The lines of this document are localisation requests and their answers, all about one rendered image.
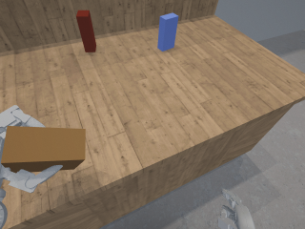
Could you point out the right robot hand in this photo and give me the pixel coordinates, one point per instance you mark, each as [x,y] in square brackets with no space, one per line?
[239,218]

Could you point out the table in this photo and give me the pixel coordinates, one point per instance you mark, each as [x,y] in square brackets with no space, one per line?
[154,120]

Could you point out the left robot hand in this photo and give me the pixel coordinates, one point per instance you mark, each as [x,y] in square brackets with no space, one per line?
[23,180]

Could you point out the sponge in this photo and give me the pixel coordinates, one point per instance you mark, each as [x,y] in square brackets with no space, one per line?
[35,149]

